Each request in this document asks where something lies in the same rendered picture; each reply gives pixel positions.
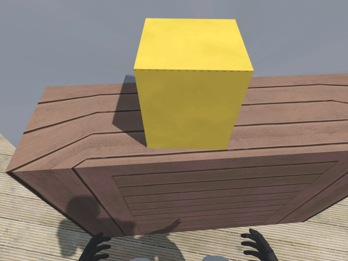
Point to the carton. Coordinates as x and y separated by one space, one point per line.
191 76

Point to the pedestal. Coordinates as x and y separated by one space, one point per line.
84 153

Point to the robot left hand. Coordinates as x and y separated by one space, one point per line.
92 248

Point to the robot right hand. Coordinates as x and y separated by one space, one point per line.
264 253

